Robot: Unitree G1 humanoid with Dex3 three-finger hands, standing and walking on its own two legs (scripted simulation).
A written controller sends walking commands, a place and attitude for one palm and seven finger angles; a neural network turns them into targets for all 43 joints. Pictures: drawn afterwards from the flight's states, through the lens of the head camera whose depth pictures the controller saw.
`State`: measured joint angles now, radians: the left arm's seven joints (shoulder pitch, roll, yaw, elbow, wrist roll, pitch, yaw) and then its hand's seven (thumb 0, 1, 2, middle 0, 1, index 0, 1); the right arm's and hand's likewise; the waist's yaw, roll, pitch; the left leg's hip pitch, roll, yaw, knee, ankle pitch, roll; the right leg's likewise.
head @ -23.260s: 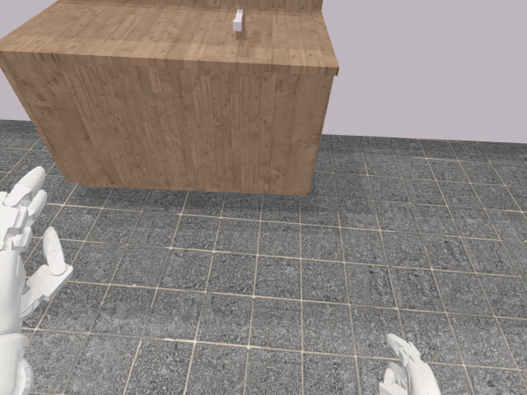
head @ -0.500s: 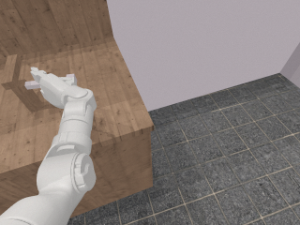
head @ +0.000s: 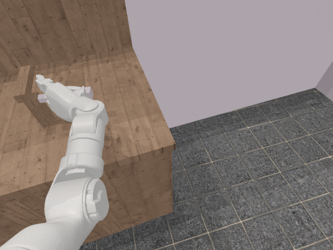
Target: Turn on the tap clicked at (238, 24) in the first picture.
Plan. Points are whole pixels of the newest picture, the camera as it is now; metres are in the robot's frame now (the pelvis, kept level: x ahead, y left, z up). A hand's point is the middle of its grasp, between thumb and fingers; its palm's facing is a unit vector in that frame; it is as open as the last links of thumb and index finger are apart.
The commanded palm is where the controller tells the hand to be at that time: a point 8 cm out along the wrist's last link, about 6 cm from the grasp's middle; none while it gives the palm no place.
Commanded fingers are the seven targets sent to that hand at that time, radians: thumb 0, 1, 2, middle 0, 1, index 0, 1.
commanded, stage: lift the hand up off the lever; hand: left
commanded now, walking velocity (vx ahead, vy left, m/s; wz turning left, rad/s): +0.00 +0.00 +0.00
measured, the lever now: (87, 93) +0.54 +0.22 +0.09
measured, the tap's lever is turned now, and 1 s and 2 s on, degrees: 79 79 79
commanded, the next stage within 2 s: draw the hand back beside the body in 0.34 s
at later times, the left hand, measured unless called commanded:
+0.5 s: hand (86, 87) +0.47 +0.18 +0.17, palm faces +0.73 -0.67 -0.15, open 7.9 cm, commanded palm +0.40 +0.21 +0.17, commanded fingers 0.00 0.90 0.90 -0.15 -0.16 -0.15 -0.16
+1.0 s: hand (49, 133) +0.31 +0.21 +0.18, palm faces +0.26 -0.94 -0.23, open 7.7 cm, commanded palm +0.28 +0.25 +0.18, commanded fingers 0.00 0.90 0.90 -0.18 -0.24 -0.18 -0.24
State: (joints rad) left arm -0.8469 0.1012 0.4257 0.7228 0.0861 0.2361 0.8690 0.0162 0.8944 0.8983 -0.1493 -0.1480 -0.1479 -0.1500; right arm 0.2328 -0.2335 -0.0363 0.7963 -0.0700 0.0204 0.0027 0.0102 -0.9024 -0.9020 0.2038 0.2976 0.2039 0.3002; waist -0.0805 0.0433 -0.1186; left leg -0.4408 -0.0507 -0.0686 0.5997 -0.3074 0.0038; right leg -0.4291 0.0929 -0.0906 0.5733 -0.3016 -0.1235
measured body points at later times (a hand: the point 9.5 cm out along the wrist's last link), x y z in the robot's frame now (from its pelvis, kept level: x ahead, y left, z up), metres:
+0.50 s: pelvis +0.00 +0.01 +0.00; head +0.02 -0.01 +0.45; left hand +0.42 +0.21 +0.18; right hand +0.08 -0.24 -0.14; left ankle -0.01 +0.12 -0.73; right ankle -0.01 -0.03 -0.73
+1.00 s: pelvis -0.02 +0.02 +0.02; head -0.03 -0.01 +0.47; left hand +0.29 +0.26 +0.20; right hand +0.16 -0.23 -0.08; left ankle -0.01 +0.12 -0.73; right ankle -0.01 -0.03 -0.73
